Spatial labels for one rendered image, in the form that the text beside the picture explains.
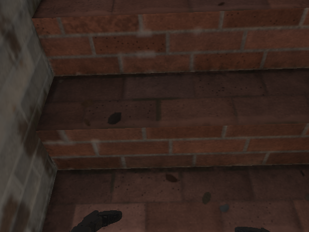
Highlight robot left hand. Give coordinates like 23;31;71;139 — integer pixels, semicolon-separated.
69;210;123;232

